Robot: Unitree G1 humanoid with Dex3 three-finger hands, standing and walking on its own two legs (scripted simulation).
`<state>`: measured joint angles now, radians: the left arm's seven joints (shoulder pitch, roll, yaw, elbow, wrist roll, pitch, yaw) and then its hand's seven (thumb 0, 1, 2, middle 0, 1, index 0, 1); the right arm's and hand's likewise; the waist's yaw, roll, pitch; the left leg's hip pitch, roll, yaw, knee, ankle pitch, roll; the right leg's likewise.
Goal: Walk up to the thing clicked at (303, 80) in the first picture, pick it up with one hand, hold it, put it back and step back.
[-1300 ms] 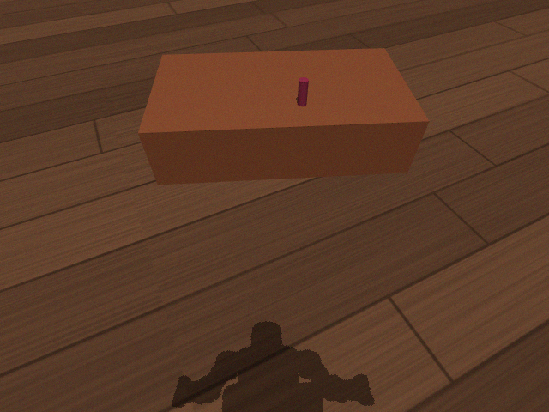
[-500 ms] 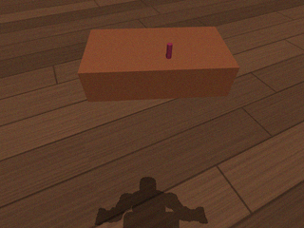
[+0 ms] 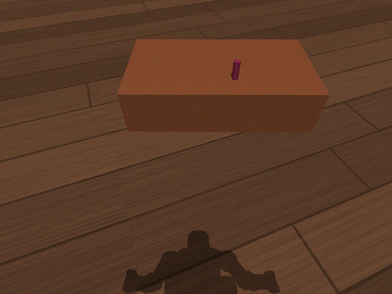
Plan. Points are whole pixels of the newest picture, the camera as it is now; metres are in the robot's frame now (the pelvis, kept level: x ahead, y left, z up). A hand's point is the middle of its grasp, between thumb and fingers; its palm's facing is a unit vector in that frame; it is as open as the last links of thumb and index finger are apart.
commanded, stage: walk up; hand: right
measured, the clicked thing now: (236, 69) +1.44 -0.21 -0.38
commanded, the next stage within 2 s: none
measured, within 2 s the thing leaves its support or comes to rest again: neither
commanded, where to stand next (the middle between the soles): +0.96 +0.01 m, yaw -1 degrees
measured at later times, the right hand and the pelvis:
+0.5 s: hand (296, 275) +0.19 -0.21 -0.14, palm faces +0.04 +0.93 -0.37, open 7.4 cm; pelvis +0.19 +0.07 +0.00, yaw -2 degrees
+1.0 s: hand (279, 161) +0.51 -0.23 -0.13, palm faces -0.05 +0.92 -0.40, open 7.4 cm; pelvis +0.43 +0.05 -0.01, yaw -1 degrees
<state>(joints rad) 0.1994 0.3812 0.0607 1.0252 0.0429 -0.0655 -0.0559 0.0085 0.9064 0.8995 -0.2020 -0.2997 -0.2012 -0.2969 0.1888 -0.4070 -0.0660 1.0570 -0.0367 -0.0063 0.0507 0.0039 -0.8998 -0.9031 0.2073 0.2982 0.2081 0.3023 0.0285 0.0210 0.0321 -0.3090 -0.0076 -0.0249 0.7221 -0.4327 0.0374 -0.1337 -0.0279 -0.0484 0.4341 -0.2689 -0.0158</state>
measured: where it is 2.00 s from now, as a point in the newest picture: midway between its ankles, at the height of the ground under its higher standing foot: (197, 185)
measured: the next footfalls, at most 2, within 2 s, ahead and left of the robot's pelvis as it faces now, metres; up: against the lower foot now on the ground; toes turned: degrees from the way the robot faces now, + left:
left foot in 0.14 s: +0.17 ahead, +0.17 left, +0.00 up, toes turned +4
right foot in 0.62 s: +0.43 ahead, -0.09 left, +0.00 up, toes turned -6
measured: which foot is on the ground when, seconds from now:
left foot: up 0.00-0.12, down 0.14-0.66, up 0.68-1.00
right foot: down 0.00-0.18, up 0.20-0.60, down 0.62-1.00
